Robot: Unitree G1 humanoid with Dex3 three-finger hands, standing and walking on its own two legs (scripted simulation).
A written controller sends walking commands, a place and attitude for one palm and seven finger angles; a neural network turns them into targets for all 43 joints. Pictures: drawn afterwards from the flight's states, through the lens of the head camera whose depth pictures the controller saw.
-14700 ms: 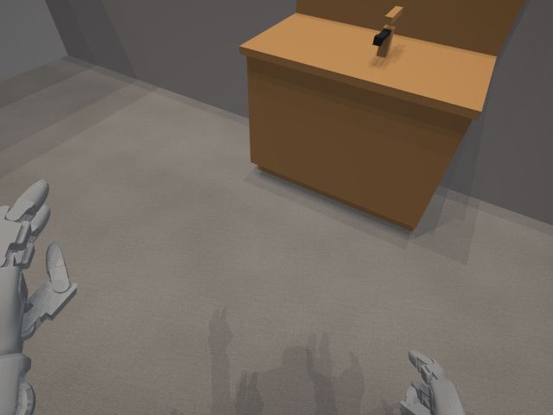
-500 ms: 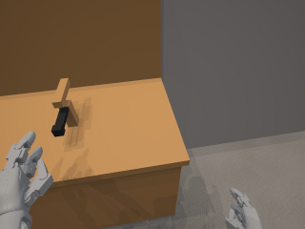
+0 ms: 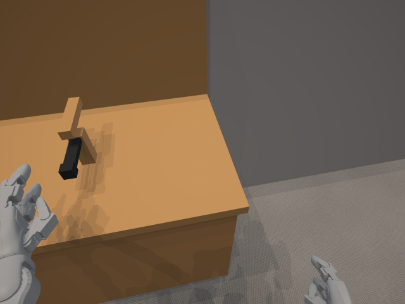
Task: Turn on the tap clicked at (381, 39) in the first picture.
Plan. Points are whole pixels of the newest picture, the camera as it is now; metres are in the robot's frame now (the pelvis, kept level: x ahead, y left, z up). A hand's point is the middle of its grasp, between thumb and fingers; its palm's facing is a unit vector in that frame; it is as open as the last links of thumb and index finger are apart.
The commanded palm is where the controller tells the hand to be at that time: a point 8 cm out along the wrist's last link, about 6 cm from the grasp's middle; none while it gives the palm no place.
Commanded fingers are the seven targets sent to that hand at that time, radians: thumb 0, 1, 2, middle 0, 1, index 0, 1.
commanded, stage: reach beside the lever's end, fingers flat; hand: left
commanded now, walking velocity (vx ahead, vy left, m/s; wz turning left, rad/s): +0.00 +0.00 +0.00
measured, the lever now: (68, 170) +0.36 +0.34 +0.05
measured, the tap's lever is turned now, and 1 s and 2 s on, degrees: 0 0 0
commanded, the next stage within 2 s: push the lever round in 1.50 s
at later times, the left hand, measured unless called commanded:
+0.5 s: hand (54, 198) +0.28 +0.32 +0.08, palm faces +0.50 -0.86 -0.13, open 7.7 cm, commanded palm +0.23 +0.36 +0.08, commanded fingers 0.00 0.90 0.90 -0.17 -0.20 -0.17 -0.20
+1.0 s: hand (50, 191) +0.31 +0.35 +0.05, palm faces +0.51 -0.85 -0.12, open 7.8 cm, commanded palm +0.27 +0.39 +0.05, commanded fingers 0.00 0.90 0.90 -0.15 -0.15 -0.15 -0.15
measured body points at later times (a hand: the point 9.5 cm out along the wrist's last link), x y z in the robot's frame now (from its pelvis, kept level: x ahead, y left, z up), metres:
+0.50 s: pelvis +0.00 +0.02 +0.00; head +0.02 +0.02 +0.45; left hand +0.25 +0.36 +0.09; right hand +0.17 -0.22 -0.09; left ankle +0.03 +0.13 -0.72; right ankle -0.02 -0.07 -0.72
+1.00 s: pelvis -0.01 +0.03 -0.01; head +0.04 +0.04 +0.43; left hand +0.28 +0.40 +0.06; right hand +0.13 -0.23 -0.11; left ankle +0.03 +0.13 -0.72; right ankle -0.02 -0.07 -0.72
